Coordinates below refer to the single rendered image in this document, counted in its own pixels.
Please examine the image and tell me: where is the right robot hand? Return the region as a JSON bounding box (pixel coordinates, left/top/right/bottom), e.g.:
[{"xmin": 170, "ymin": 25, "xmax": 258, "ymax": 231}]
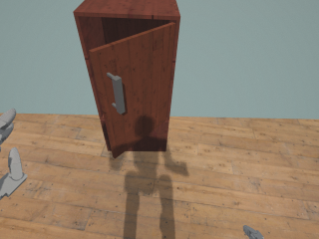
[{"xmin": 243, "ymin": 225, "xmax": 264, "ymax": 239}]

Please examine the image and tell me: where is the cupboard door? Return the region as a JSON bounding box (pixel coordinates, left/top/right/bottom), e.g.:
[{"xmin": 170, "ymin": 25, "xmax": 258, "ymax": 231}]
[{"xmin": 89, "ymin": 22, "xmax": 175, "ymax": 158}]

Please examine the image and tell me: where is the handle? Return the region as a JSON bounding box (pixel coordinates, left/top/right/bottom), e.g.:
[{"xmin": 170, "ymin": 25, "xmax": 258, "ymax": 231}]
[{"xmin": 107, "ymin": 73, "xmax": 126, "ymax": 115}]

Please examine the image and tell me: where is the left robot hand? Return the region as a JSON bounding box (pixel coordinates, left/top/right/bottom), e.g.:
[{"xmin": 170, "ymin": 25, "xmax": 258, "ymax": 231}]
[{"xmin": 0, "ymin": 108, "xmax": 28, "ymax": 200}]

